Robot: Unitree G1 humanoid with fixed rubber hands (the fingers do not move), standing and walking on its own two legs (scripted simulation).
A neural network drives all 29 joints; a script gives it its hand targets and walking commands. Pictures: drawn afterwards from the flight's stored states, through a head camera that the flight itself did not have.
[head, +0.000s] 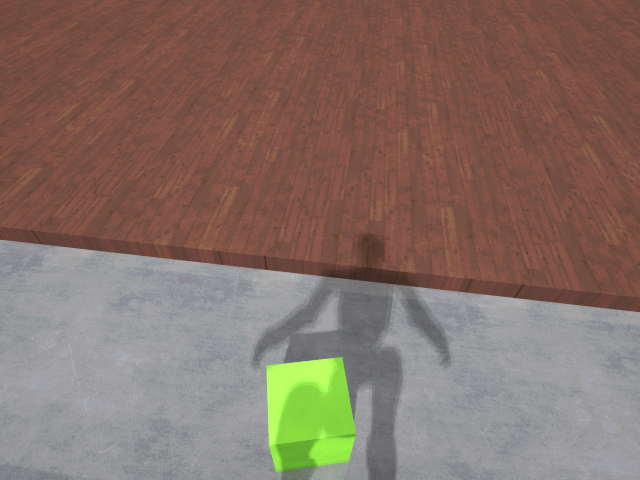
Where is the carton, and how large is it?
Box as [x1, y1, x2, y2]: [266, 357, 355, 471]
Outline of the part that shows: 341,357 266,366 269,446 276,471 348,461 355,432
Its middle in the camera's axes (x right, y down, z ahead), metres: -0.03 +0.50 +1.09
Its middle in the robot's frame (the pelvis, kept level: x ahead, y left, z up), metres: +0.44 +0.03 -0.66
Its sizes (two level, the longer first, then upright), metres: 0.210 0.200 0.250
